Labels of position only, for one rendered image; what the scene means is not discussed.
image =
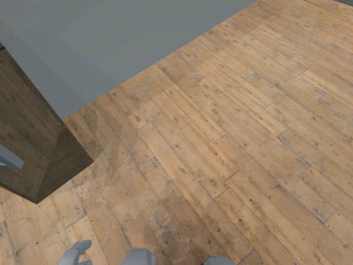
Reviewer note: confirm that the left robot hand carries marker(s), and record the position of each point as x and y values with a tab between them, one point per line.
71	256

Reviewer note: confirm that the cupboard door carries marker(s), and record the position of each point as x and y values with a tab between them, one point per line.
28	130

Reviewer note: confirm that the handle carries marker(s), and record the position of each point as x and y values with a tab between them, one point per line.
9	159

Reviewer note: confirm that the robot left thigh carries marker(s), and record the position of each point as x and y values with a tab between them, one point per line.
139	256

